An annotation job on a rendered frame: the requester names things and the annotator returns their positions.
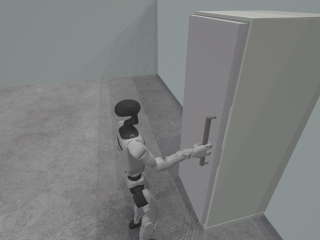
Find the fridge door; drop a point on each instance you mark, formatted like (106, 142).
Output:
(214, 52)

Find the left robot upper arm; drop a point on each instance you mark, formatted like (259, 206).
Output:
(120, 123)

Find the right robot upper arm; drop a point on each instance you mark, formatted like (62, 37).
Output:
(140, 152)

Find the right robot forearm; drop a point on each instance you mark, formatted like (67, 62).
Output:
(175, 158)

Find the right robot hand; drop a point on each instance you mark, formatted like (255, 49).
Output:
(201, 151)

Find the left robot foot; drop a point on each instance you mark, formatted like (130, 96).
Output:
(133, 225)

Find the handle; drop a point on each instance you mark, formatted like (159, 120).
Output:
(206, 136)

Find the robot left shin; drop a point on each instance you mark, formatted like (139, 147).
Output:
(138, 213)

